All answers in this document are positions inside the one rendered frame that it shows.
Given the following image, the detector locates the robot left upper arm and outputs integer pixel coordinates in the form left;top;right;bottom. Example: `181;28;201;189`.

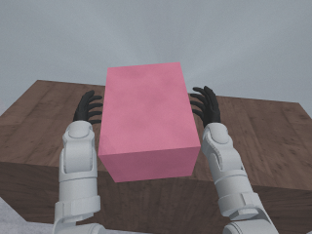
57;222;107;234

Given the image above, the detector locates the robot right forearm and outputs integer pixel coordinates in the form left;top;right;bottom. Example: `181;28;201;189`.
201;122;279;234

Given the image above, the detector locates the robot left hand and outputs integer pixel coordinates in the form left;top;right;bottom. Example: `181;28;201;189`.
72;90;103;125

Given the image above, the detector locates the pedestal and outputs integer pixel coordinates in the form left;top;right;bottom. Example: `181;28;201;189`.
0;80;312;234

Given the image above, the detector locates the robot right upper arm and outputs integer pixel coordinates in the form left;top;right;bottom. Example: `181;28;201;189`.
222;219;278;234

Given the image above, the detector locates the carton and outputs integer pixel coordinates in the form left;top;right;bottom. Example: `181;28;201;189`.
97;61;201;182

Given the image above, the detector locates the robot left forearm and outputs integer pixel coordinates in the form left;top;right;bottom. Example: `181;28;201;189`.
52;120;100;234

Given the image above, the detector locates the robot right hand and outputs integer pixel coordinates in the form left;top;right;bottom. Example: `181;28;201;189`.
189;86;221;128

